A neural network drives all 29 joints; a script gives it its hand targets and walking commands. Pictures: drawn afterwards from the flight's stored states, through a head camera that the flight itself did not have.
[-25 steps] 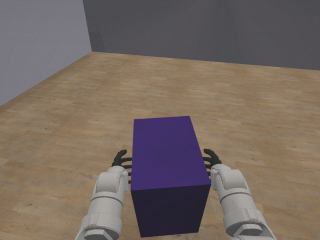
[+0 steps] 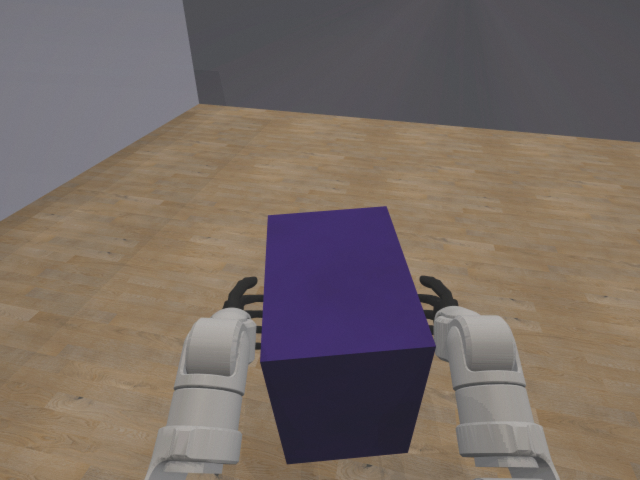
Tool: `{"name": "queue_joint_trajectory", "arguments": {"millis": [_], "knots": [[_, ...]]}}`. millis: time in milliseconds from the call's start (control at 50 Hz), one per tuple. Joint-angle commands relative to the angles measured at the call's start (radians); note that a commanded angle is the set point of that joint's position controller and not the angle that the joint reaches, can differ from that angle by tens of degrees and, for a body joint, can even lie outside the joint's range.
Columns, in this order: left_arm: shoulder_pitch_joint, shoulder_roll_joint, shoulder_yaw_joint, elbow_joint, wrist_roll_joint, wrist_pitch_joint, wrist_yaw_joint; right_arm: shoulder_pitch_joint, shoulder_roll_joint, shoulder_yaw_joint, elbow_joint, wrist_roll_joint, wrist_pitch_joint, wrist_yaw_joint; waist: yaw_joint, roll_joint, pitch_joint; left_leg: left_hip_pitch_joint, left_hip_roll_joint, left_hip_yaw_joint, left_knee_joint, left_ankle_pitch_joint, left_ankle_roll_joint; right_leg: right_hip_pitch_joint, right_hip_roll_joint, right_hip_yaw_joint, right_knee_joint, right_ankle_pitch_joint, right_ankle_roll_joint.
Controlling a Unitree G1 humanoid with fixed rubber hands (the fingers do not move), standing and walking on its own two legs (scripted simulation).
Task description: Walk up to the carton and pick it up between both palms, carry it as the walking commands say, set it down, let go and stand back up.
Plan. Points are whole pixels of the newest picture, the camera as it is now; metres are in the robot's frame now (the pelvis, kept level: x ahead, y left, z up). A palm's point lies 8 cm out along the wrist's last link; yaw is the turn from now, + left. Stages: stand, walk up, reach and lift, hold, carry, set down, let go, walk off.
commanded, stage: carry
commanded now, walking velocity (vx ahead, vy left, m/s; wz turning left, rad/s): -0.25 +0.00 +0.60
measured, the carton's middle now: (337, 333) +0.35 -0.02 +0.04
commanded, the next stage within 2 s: none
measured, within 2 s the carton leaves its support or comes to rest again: neither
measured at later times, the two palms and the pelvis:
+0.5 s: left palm (90, 433) +0.16 +0.23 +0.12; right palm (358, 369) +0.23 -0.03 +0.11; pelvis -0.09 +0.03 +0.01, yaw +16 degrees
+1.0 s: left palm out of the picture -0.07 +0.34 +0.11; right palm out of the picture +0.08 +0.11 +0.11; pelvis -0.24 +0.07 +0.01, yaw +31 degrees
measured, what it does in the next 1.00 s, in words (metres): walks backwards, turning left: left foot, then right foot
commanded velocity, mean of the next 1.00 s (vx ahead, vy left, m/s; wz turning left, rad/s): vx -0.25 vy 0.00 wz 0.60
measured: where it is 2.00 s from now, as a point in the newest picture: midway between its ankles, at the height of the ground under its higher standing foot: outside the picture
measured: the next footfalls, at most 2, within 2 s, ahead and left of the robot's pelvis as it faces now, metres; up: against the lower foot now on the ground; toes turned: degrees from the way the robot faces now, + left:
left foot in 0.58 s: -0.04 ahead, +0.17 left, +0.00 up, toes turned +20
right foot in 0.92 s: -0.09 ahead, +0.00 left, +0.00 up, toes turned +26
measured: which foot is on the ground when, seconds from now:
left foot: down 0.00-0.26, up 0.28-0.56, down 0.58-0.94, up 0.96-1.00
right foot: down 0.00-0.56, up 0.58-0.90, down 0.92-1.00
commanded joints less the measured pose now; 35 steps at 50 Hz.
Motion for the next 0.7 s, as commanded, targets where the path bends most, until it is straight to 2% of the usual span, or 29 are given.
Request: {"name": "queue_joint_trajectory", "arguments": {"millis": [0, 20, 40, 60, 80, 100, 140, 200, 220, 240, 260, 280, 300, 320, 340, 360, 380, 420, 460, 480, 500, 520, 540, 560, 580, 600, 620, 640, 680], "knots": [[-0.581, -1.005, -0.558, -0.339, -0.466, 0.079, -0.23, -0.694, 1.087, 0.654, -0.279, 0.474, 0.076, 0.229, 0.005, 0.133, -0.261, 0.015, 0.22, -0.34, -0.263, 0.438, 0.083, -0.007, -0.104, 0.038, 0.083, -0.069, -0.026], [-0.557, -1.003, -0.54, -0.307, -0.45, 0.093, -0.23, -0.67, 1.112, 0.673, -0.27, 0.485, 0.093, 0.229, 0.01, 0.203, -0.226, 0.029, 0.331, -0.558, -0.37, 0.476, 0.15, -0.045, 0.019, -0.018, 0.18, -0.265, 0.021], [-0.563, -1.022, -0.579, -0.323, -0.475, 0.108, -0.236, -0.678, 1.088, 0.657, -0.308, 0.482, 0.096, 0.226, 0.007, 0.254, -0.189, 0.051, 0.334, -0.644, -0.417, 0.428, 0.187, -0.125, 0.062, 0.022, 0.197, -0.332, 0.026], [-0.628, -1.069, -0.598, -0.342, -0.502, 0.114, -0.243, -0.75, 1.114, 0.674, -0.37, 0.49, 0.098, 0.223, 0.011, 0.234, -0.153, 0.024, 0.29, -0.591, -0.439, 0.372, 0.181, -0.107, 0.072, 0.059, 0.221, -0.317, 0.014], [-0.667, -1.104, -0.612, -0.369, -0.532, 0.11, -0.245, -0.786, 1.097, 0.685, -0.453, 0.498, 0.091, 0.219, 0.009, 0.153, -0.163, 0.049, 0.287, -0.6, -0.445, 0.286, 0.17, -0.146, 0.067, 0.1, 0.263, -0.291, 0.0], [-0.715, -1.107, -0.617, -0.4, -0.536, 0.114, -0.24, -0.852, 1.104, 0.685, -0.488, 0.514, 0.103, 0.231, 0.013, 0.167, -0.172, 0.019, 0.247, -0.566, -0.505, 0.125, 0.107, -0.088, 0.084, 0.086, 0.241, -0.247, -0.008], [-0.701, -1.129, -0.614, -0.409, -0.562, 0.146, -0.244, -0.874, 1.076, 0.628, -0.506, 0.486, 0.119, 0.225, 0.023, 0.349, -0.217, -0.07, 0.149, -0.467, -0.547, 0.052, 0.03, 0.084, 0.109, 0.045, 0.098, -0.192, -0.01], [-0.673, -1.124, -0.608, -0.447, -0.564, 0.161, -0.233, -0.773, 1.081, 0.629, -0.478, 0.477, 0.143, 0.217, 0.024, 0.276, -0.345, 0.013, 0.107, -0.384, -0.42, 0.337, 0.006, 0.279, 0.09, 0.027, -0.219, -0.158, -0.041], [-0.698, -1.084, -0.584, -0.508, -0.555, 0.154, -0.225, -0.747, 1.104, 0.618, -0.463, 0.477, 0.142, 0.213, 0.033, 0.278, -0.391, -0.032, 0.076, -0.355, -0.363, 0.3, -0.057, 0.407, 0.006, 0.107, -0.364, -0.147, -0.063], [-0.631, -1.065, -0.566, -0.457, -0.534, 0.167, -0.229, -0.753, 1.096, 0.634, -0.48, 0.48, 0.146, 0.207, 0.03, 0.039, -0.423, -0.127, 0.001, -0.239, -0.215, 0.133, -0.08, 0.502, -0.147, 0.261, -0.437, -0.051, -0.108], [-0.668, -1.076, -0.559, -0.455, -0.531, 0.161, -0.231, -0.779, 1.106, 0.65, -0.532, 0.483, 0.138, 0.201, 0.019, -0.299, -0.412, -0.171, -0.105, -0.081, 0.097, -0.228, -0.081, 0.415, -0.393, 0.446, -0.39, 0.099, -0.234], [-0.752, -1.099, -0.612, -0.563, -0.579, 0.15, -0.243, -0.866, 1.118, 0.671, -0.573, 0.5, 0.131, 0.198, 0.011, -0.315, -0.306, -0.243, -0.035, -0.014, 0.384, -0.301, -0.068, 0.238, -0.514, 0.41, -0.405, 0.181, -0.277], [-0.675, -1.085, -0.582, -0.507, -0.548, 0.17, -0.247, -0.813, 1.114, 0.662, -0.525, 0.488, 0.142, 0.192, 0.013, -0.149, -0.26, -0.267, 0.01, 0.027, 0.465, -0.239, -0.034, 0.199, -0.512, 0.315, -0.378, 0.245, -0.275], [-0.69, -1.065, -0.589, -0.573, -0.547, 0.17, -0.248, -0.832, 1.14, 0.7, -0.549, 0.518, 0.143, 0.189, 0.005, -0.143, -0.22, -0.282, 0.043, 0.016, 0.53, -0.18, -0.032, 0.17, -0.443, 0.233, -0.335, 0.285, -0.241], [-0.594, -1.073, -0.557, -0.456, -0.516, 0.185, -0.25, -0.728, 1.147, 0.693, -0.454, 0.493, 0.16, 0.19, -0.001, -0.167, -0.164, -0.252, 0.06, 0.013, 0.5, -0.151, -0.033, 0.129, -0.372, 0.148, -0.301, 0.334, -0.202], [-0.583, -1.06, -0.544, -0.445, -0.511, 0.19, -0.252, -0.797, 1.121, 0.721, -0.53, 0.51, 0.152, 0.176, -0.001, -0.161, -0.222, -0.274, 0.046, 0.048, 0.451, -0.113, -0.053, 0.212, -0.332, 0.094, -0.248, 0.432, -0.17], [-0.552, -1.03, -0.535, -0.4, -0.506, 0.201, -0.257, -0.742, 1.099, 0.72, -0.483, 0.486, 0.171, 0.172, -0.006, -0.224, -0.186, -0.241, 0.022, 0.108, 0.361, -0.12, -0.06, 0.208, -0.3, 0.038, -0.234, 0.458, -0.141], [-0.535, -1.017, -0.53, -0.425, -0.504, 0.192, -0.255, -0.735, 1.084, 0.715, -0.503, 0.5, 0.172, 0.182, 0.006, -0.32, -0.304, -0.209, 0.022, 0.126, 0.195, -0.171, -0.048, 0.337, -0.283, -0.016, -0.122, 0.817, -0.127], [-0.548, -1.014, -0.546, -0.47, -0.501, 0.181, -0.245, -0.762, 1.095, 0.739, -0.523, 0.524, 0.171, 0.184, 0.023, -0.288, -0.314, -0.147, 0.004, 0.157, 0.028, -0.143, -0.034, 0.343, -0.293, 0.001, -0.114, 0.832, -0.133], [-0.552, -1.029, -0.552, -0.46, -0.491, 0.18, -0.245, -0.856, 1.076, 0.737, -0.589, 0.541, 0.168, 0.19, 0.02, -0.328, -0.333, -0.094, 0.032, 0.138, -0.065, -0.07, -0.031, 0.309, -0.312, -0.009, -0.1, 0.695, -0.111], [-0.519, -1.026, -0.556, -0.44, -0.483, 0.183, -0.24, -0.777, 1.096, 0.731, -0.526, 0.537, 0.177, 0.198, 0.019, -0.269, -0.309, -0.078, 0.006, 0.151, -0.203, 0.001, -0.021, 0.326, -0.285, -0.044, -0.051, 0.619, -0.087], [-0.525, -1.007, -0.544, -0.464, -0.48, 0.185, -0.241, -0.696, 1.101, 0.704, -0.466, 0.506, 0.184, 0.203, -0.001, -0.227, -0.341, 0.05, 0.036, 0.09, -0.276, 0.101, -0.017, 0.214, -0.269, -0.062, 0.019, 0.39, -0.045], [-0.581, -1.016, -0.581, -0.465, -0.515, 0.187, -0.246, -0.662, 1.112, 0.697, -0.44, 0.488, 0.181, 0.205, -0.018, -0.023, -0.322, 0.168, 0.177, -0.162, -0.309, 0.42, 0.033, 0.003, -0.203, -0.081, 0.139, 0.046, 0.014], [-0.569, -1.029, -0.584, -0.521, -0.517, 0.175, -0.249, -0.668, 1.1, 0.696, -0.485, 0.479, 0.174, 0.209, -0.006, 0.24, -0.333, 0.281, 0.41, -0.567, -0.358, 0.789, 0.127, -0.262, -0.045, -0.095, 0.302, -0.393, 0.088], [-0.608, -1.066, -0.611, -0.476, -0.522, 0.171, -0.249, -0.695, 1.109, 0.704, -0.505, 0.484, 0.161, 0.213, -0.001, 0.25, -0.322, 0.263, 0.402, -0.644, -0.387, 0.634, 0.16, -0.282, -0.012, 0.073, 0.406, -0.424, 0.075], [-0.61, -1.081, -0.629, -0.456, -0.519, 0.168, -0.253, -0.736, 1.083, 0.699, -0.534, 0.48, 0.147, 0.223, 0.0, 0.266, -0.279, 0.15, 0.386, -0.667, -0.462, 0.332, 0.153, -0.263, 0.009, 0.111, 0.432, -0.382, 0.041], [-0.599, -1.095, -0.645, -0.476, -0.531, 0.158, -0.256, -0.659, 1.117, 0.691, -0.479, 0.466, 0.155, 0.23, 0.001, 0.182, -0.249, 0.143, 0.332, -0.529, -0.473, 0.111, 0.098, -0.293, -0.024, 0.118, 0.489, -0.258, 0.043], [-0.598, -1.154, -0.653, -0.456, -0.532, 0.155, -0.255, -0.765, 1.123, 0.695, -0.573, 0.49, 0.143, 0.234, 0.005, 0.172, -0.245, 0.125, 0.247, -0.452, -0.504, -0.123, 0.034, -0.281, -0.02, 0.097, 0.501, -0.157, 0.048], [-0.715, -1.114, -0.676, -0.566, -0.579, 0.127, -0.246, -0.813, 1.089, 0.707, -0.648, 0.496, 0.115, 0.221, 0.017, 0.247, -0.245, 0.099, 0.168, -0.364, -0.576, -0.107, -0.044, -0.135, 0.034, 0.033, 0.415, -0.132, 0.021]]}}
